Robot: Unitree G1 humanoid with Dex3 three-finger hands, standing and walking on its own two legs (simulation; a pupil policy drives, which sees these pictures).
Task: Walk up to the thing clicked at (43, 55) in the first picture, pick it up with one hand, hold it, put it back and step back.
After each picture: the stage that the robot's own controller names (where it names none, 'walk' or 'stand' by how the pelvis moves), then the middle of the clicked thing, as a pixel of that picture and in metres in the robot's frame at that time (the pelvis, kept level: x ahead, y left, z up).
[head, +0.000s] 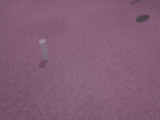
stand; (44, 50) +1.24 +0.41 -0.65
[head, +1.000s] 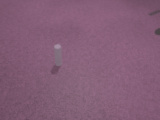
walk; (58, 55) +1.15 +0.21 -0.63
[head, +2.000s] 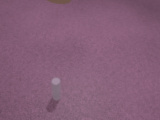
walk; (56, 89) +0.73 +0.17 -0.64
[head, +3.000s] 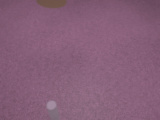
stand; (53, 112) +0.51 +0.22 -0.63
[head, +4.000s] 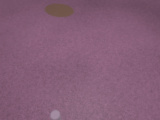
stand; out of the picture +0.49 +0.20 -0.66
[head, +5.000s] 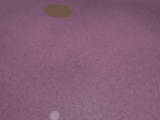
stand; out of the picture +0.49 +0.21 -0.66
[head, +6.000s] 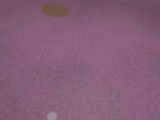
stand; out of the picture +0.48 +0.22 -0.66
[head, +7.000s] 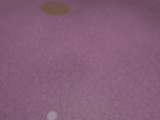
stand; out of the picture +0.47 +0.22 -0.66
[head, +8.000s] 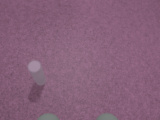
go down; (38, 74) +0.52 +0.23 -0.45
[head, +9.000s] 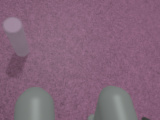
go down; (18, 39) +0.55 +0.27 -0.26
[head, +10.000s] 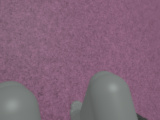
close in; out of the picture +0.53 +0.30 -0.19
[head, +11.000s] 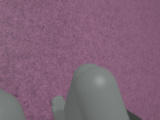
close; out of the picture +0.52 +0.33 -0.16
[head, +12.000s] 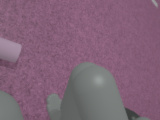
lift; out of the picture +0.48 +0.17 -0.25
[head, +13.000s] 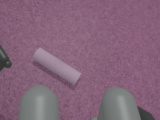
hold; (57, 66) +0.48 +0.11 -0.34
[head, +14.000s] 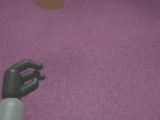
hold; out of the picture +0.40 +0.05 -0.68
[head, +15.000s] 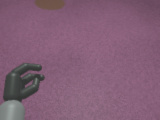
hold; out of the picture +0.37 +0.08 -0.70
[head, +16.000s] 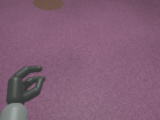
stand; out of the picture +0.36 +0.09 -0.71
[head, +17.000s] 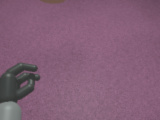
crouch; out of the picture +0.35 +0.10 -0.70
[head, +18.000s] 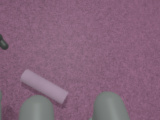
crouch; (44, 86) +0.39 +0.13 -0.41
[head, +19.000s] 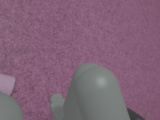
lower; out of the picture +0.35 +0.20 -0.25
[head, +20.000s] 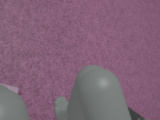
lower; out of the picture +0.32 +0.21 -0.25
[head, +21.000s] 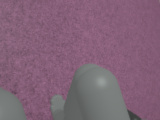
lower; out of the picture +0.29 +0.23 -0.25
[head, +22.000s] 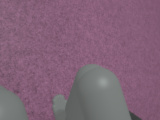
lower; out of the picture +0.27 +0.23 -0.25
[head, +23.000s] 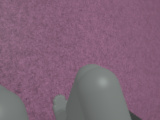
loosen; out of the picture +0.27 +0.23 -0.26
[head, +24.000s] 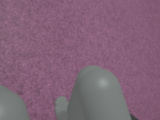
withdraw; out of the picture +0.28 +0.23 -0.26
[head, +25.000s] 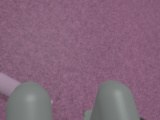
walk; (23, 94) +0.31 +0.20 -0.31
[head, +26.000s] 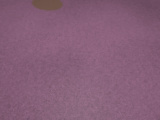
stand; out of the picture +0.25 +0.15 -0.67
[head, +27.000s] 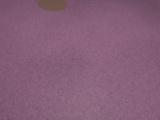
stand; out of the picture +0.27 +0.16 -0.69
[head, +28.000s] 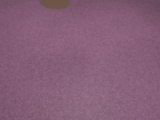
stand; out of the picture +0.29 +0.14 -0.69
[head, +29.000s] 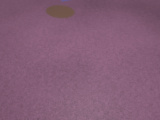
walk; out of the picture +0.31 +0.12 -0.75
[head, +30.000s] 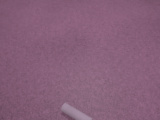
walk; (76, 114) +0.48 +0.08 -0.72
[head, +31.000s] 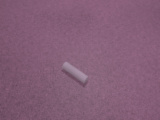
walk; (75, 72) +0.80 +0.05 -0.71
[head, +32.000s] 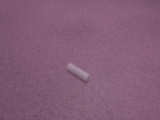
walk; (78, 71) +1.00 +0.08 -0.73
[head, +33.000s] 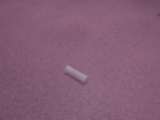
stand; (76, 73) +1.02 +0.05 -0.75
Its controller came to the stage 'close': yes
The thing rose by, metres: 0.00
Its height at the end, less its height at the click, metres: -0.09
